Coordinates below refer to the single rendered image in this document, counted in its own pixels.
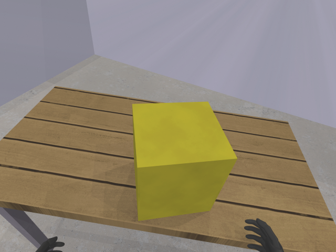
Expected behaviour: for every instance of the carton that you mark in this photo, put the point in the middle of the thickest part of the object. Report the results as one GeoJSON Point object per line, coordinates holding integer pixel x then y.
{"type": "Point", "coordinates": [182, 158]}

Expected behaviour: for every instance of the robot right hand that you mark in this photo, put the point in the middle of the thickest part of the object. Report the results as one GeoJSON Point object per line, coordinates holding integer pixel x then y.
{"type": "Point", "coordinates": [268, 239]}

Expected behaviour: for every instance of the robot left hand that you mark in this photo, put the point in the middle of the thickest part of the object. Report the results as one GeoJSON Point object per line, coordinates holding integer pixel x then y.
{"type": "Point", "coordinates": [49, 244]}

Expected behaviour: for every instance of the table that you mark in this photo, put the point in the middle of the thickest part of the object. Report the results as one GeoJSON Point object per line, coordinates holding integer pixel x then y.
{"type": "Point", "coordinates": [72, 156]}

